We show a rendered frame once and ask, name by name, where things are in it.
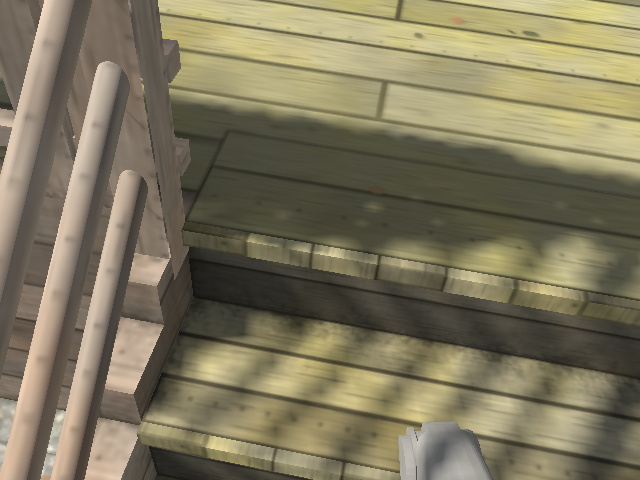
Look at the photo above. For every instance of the robot right thigh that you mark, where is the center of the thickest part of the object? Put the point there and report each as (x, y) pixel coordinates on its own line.
(441, 451)

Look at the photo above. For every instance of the right robot shin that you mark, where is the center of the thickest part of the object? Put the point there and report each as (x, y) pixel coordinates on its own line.
(471, 432)

